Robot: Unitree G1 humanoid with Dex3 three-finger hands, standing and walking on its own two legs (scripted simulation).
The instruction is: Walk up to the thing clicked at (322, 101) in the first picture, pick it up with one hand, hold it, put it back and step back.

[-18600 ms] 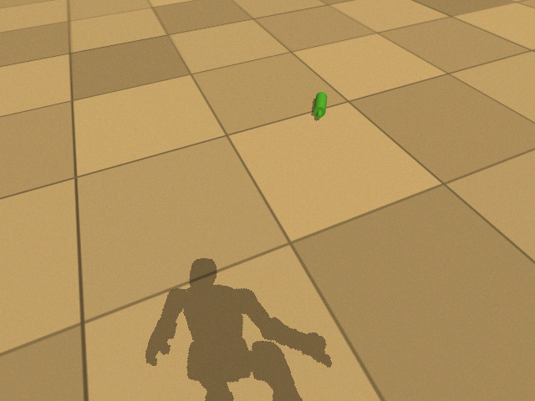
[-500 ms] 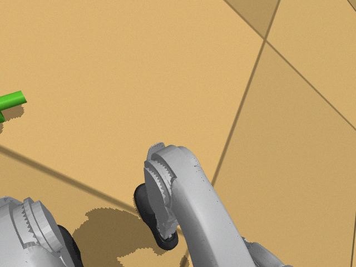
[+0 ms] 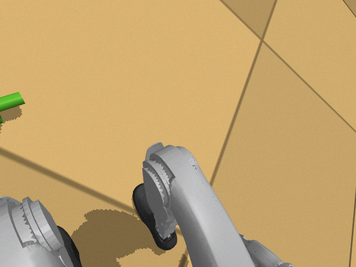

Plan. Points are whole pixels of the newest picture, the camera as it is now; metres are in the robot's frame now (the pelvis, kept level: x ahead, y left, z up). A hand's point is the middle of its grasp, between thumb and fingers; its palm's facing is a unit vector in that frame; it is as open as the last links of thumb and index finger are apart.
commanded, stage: close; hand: left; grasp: from above
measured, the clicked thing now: out of the picture +0.48 +0.30 -0.27
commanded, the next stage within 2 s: settle in 0.04 s
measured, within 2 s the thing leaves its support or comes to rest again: leaves its support in 0.48 s
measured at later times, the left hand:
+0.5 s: hand out of the picture +0.46 +0.33 -0.23, palm faces -0.39 -0.16 -0.91, open 10.6 cm
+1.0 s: hand out of the picture +0.45 +0.33 -0.14, palm faces -0.42 -0.13 -0.90, open 10.5 cm
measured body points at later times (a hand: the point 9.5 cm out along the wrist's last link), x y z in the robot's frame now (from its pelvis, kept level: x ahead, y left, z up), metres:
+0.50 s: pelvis +0.00 +0.00 +0.00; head +0.27 +0.13 +0.34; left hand +0.47 +0.33 -0.18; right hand +0.05 -0.25 -0.06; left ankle +0.07 +0.13 -0.27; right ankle +0.11 -0.11 -0.27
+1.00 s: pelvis +0.00 -0.01 +0.02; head +0.23 +0.08 +0.40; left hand +0.47 +0.33 -0.09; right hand +0.09 -0.26 -0.08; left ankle +0.07 +0.13 -0.27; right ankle +0.11 -0.11 -0.27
